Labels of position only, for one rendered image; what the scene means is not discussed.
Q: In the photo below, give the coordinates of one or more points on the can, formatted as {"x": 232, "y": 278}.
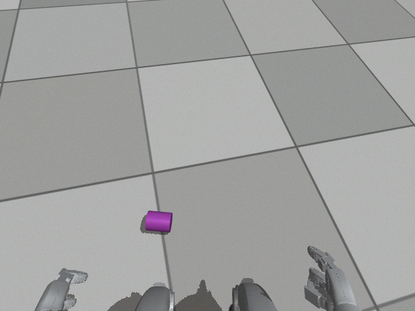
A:
{"x": 158, "y": 221}

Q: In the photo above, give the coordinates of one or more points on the left robot hand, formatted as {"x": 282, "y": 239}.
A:
{"x": 55, "y": 295}

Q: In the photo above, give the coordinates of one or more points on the right robot hand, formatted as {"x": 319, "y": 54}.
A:
{"x": 333, "y": 288}

